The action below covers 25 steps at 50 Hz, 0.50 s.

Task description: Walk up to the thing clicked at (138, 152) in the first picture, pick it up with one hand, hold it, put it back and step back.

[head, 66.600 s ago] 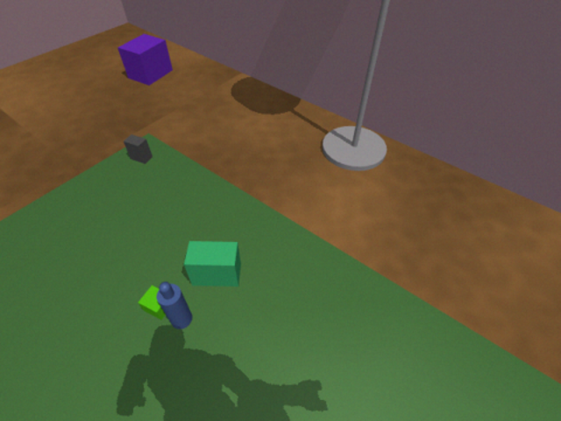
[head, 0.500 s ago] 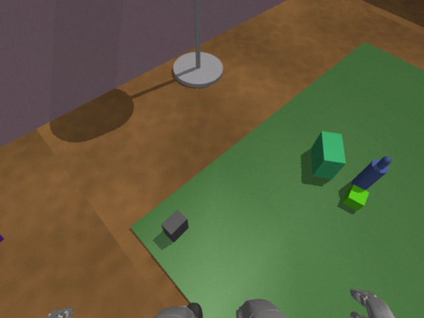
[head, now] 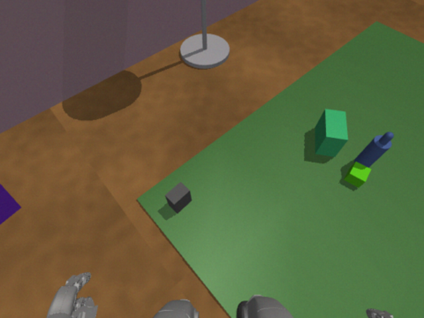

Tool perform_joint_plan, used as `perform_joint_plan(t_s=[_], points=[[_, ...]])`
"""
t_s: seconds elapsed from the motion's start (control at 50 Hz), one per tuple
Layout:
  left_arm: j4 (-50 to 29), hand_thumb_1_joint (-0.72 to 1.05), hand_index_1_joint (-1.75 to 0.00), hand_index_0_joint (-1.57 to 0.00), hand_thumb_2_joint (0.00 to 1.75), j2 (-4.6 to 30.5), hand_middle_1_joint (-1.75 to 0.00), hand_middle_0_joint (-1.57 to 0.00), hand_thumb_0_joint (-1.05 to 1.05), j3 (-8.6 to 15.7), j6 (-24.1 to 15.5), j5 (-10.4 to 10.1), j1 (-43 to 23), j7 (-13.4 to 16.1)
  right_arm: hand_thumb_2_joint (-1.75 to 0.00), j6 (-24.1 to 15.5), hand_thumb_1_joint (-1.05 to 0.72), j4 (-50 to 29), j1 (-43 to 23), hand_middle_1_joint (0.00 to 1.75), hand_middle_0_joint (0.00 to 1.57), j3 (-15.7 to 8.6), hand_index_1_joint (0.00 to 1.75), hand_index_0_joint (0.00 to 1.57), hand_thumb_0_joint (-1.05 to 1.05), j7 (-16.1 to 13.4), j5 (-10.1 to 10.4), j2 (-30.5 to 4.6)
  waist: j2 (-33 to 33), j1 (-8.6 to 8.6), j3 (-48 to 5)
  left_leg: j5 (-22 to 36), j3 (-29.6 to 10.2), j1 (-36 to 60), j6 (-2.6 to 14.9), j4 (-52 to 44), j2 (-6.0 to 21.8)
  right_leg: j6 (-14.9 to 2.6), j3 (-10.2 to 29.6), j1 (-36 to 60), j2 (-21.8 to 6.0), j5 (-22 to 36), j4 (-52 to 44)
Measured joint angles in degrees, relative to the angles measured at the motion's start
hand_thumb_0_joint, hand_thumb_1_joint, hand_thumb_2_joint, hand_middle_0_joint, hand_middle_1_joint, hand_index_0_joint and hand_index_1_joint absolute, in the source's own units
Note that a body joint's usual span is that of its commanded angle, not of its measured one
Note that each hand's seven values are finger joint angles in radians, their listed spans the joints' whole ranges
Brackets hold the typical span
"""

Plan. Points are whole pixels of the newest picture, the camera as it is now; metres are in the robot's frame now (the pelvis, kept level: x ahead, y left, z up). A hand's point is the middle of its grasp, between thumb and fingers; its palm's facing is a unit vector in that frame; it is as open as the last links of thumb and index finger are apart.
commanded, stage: step back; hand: left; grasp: from above
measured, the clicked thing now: (178, 198) +0.61 +0.17 -0.70
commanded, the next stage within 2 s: none
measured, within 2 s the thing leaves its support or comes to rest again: neither
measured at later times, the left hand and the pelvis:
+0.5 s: hand out of the picture -0.05 +0.27 -0.17, palm faces -0.09 -0.91 -0.40, open 7.4 cm; pelvis -0.14 +0.00 -0.02, yaw -5 degrees
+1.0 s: hand out of the picture -0.12 +0.28 -0.16, palm faces -0.04 -0.94 -0.33, open 7.4 cm; pelvis -0.27 +0.03 +0.00, yaw -2 degrees
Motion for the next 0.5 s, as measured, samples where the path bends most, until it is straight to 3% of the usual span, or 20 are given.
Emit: perform_joint_plan(t_s=[0.04, 0.08, 0.12, 0.16, 0.26, 0.36, 0.44, 0.5], points=[[-0.59, 0.9, -0.3, -0.2, 0.9, 0.94, -0.3, -0.2, 0.0, -0.06, 0.49, -0.41, -0.78, -0.19, -0.89, -0.54, -0.9, -0.12, 0.39, 0.3, 0.2, -0.28, 0.3, 0.2, 0.01, 0.26, -0.54, 0.43, -0.72, -0.45, 0.56, 7.17, 1.55, 3.39, 0.99, -9.78, 1.01, 0.6, -1.0, -1.65, -0.57, -1.04, 3.32], [-0.25, 0.9, -0.3, -0.2, 0.9, 2.16, -0.3, -0.2, 0.0, 0.22, 1.19, -0.75, -1.65, -0.31, -0.89, -0.68, -0.9, 0.02, -0.04, 0.3, 0.2, -0.52, 0.3, 0.2, 0.01, 0.55, -1.32, 1.94, -3.69, 0.21, 1.69, 9.36, 2.91, 3.83, 2.72, -10.42, -0.48, 0.55, 0.95, -2.68, -1.61, -1.56, 5.87], [0.48, 0.9, -0.3, -0.2, 0.9, 2.49, -0.3, -0.2, 0.0, 0.49, 1.77, -0.85, -1.07, -0.15, -0.89, -0.63, -0.9, -0.56, -0.12, 0.3, 0.2, -0.16, 0.3, 0.2, 0.01, 1.31, -1.72, 2.63, -4.12, 0.32, 1.07, 9.11, 3.25, 2.91, 3.61, -9.37, 0.08, 0.08, 4.27, -4.59, 1.18, -10.28, 12.58], [1.45, 0.91, -0.3, -0.2, 0.9, 2.53, -0.3, -0.2, 0.0, 0.55, 2.15, -0.77, -0.07, -0.13, -0.89, -0.72, -0.9, -1.34, -0.18, 0.3, 0.2, 0.05, 0.3, 0.2, 0.01, 1.51, -1.95, 2.96, -3.32, -0.35, -0.01, 9.79, 2.65, 2.19, 3.97, -9.58, 1.27, -0.12, 5.91, -6.19, 4.13, -14.63, 22.19], [2.1, 0.91, -0.3, -0.2, 0.9, 3.09, -0.3, -0.2, 0.0, 1.01, 1.76, -0.95, 3.06, -0.5, -0.89, -0.94, -0.9, -3.78, -1.29, 0.3, 0.2, 0.32, 0.3, 0.2, 0.01, 1.39, -1.91, 3.38, -3.46, 0.63, -2.32, 13.08, 4.12, 0.28, 3.96, -12.28, 2.4, 0.8, 9.46, -5.8, 6.07, -13.08, 33.56], [2.55, 0.91, -0.3, -0.2, 0.9, 3.49, -0.3, -0.2, 0.01, 1.05, 1.17, -0.68, 5.19, -0.36, -0.89, -1.42, -0.9, -6.45, -3.77, 0.3, 0.21, 0.21, 0.3, 0.2, 0.01, 1.19, -1.44, 3.11, -3.32, 1.52, -1.19, 14.87, 6.29, -2.39, 3.87, -11.26, 3.14, 2.81, 8.91, -0.27, 3.23, -13.76, 22.9], [3.56, 0.91, -0.3, -0.2, 0.9, 3.13, -0.3, -0.2, 0.01, 0.79, 0.25, -0.51, 6.21, -0.52, -0.89, -0.77, -0.9, -7.6, -5.26, 0.3, 0.21, 0.15, 0.3, 0.2, 0.0, 1.41, -1.18, 2.28, -2.41, 1.93, -0.46, 14.93, 8.14, -5.53, 3.0, -7.37, 4.14, 2.27, 5.65, 5.16, 0.46, -8.58, 5.7], [4.96, 0.91, -0.3, -0.2, 0.9, 0.91, -0.3, -0.2, 0.01, 0.62, -0.33, 0.38, 6.36, -0.82, -0.89, 0.35, -0.9, -6.57, -5.52, 0.3, 0.2, -0.56, 0.3, 0.2, 0.0, 1.37, -0.43, 0.78, 2.31, 1.03, 0.17, 12.75, 5.37, -7.78, 2.21, -3.4, 6.02, 1.31, 3.02, 6.81, 2.63, -5.19, 1.28]])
